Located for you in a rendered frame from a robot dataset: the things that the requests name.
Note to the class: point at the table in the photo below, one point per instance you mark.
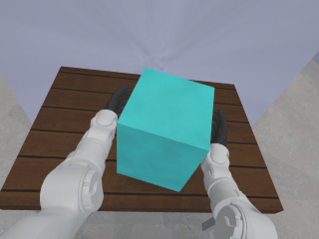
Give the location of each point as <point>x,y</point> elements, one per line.
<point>75,97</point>

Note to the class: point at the right robot forearm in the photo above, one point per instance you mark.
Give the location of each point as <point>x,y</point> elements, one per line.
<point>218,182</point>

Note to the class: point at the right robot upper arm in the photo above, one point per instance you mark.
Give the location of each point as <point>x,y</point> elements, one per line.
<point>236,222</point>

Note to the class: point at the left robot upper arm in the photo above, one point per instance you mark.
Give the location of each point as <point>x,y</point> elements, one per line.
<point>68,197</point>

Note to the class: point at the carton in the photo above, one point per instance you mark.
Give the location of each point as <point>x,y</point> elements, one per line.
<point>164,130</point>

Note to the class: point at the robot left hand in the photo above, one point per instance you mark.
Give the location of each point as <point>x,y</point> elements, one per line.
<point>115,101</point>

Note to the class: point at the robot right hand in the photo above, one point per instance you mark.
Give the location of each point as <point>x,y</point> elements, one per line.
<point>219,135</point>

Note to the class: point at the left robot forearm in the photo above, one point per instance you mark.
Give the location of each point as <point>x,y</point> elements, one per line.
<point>94,147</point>

